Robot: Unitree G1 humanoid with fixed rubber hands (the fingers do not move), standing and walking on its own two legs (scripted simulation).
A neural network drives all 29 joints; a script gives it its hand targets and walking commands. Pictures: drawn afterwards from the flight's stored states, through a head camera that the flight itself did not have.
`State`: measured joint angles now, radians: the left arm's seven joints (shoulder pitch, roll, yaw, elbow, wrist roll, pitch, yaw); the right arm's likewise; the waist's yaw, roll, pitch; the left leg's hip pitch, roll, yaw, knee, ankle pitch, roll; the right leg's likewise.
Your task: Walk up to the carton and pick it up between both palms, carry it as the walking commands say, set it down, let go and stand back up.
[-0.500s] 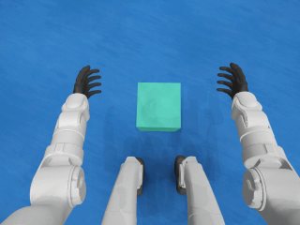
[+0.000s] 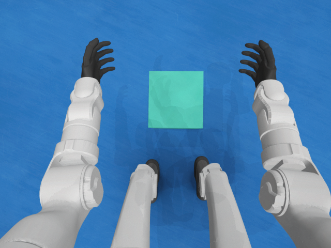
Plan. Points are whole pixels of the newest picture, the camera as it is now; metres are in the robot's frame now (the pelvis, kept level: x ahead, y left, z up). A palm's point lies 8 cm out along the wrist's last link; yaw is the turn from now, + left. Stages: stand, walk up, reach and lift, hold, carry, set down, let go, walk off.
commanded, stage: reach and lift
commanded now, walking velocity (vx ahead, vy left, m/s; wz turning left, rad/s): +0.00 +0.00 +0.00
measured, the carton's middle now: (175, 103) +0.46 +0.00 -0.51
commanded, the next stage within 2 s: none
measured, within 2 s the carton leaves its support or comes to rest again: neither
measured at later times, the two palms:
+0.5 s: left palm (113, 89) +0.47 +0.19 -0.27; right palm (236, 90) +0.46 -0.18 -0.27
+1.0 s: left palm (125, 98) +0.47 +0.19 -0.42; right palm (220, 98) +0.46 -0.17 -0.41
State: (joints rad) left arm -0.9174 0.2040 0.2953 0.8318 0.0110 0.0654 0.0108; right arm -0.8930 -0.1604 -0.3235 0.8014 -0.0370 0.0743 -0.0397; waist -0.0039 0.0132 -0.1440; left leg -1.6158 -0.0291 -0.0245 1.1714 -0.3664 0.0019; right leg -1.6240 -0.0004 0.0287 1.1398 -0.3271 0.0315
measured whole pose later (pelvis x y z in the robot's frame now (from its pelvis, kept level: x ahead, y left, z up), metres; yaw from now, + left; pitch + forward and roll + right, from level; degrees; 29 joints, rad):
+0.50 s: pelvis -0.03 +0.00 -0.14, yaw +0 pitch +48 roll -2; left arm -1.08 0.30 0.15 0.88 -0.11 0.09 0.08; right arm -1.06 -0.22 -0.21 0.86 0.11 0.09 -0.11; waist -0.01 0.00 -0.06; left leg -2.08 -0.06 -0.05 1.76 -0.51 -0.02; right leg -2.08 0.02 0.02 1.72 -0.46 0.04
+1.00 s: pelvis -0.05 +0.00 -0.24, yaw +0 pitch +39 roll -2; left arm -1.31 0.37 0.04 1.05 -0.22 0.02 0.12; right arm -1.29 -0.29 -0.12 1.05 0.21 0.02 -0.14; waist 0.00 -0.01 0.29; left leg -2.22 -0.06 -0.04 2.09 -0.55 -0.02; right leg -2.22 0.03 0.03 2.05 -0.52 0.06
